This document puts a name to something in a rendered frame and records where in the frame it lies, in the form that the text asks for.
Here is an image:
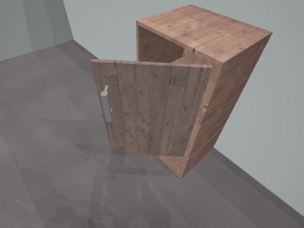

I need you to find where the cupboard door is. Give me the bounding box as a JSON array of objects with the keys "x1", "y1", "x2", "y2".
[{"x1": 90, "y1": 59, "x2": 213, "y2": 157}]

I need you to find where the handle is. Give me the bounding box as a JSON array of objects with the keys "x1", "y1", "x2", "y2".
[{"x1": 100, "y1": 85, "x2": 113, "y2": 123}]

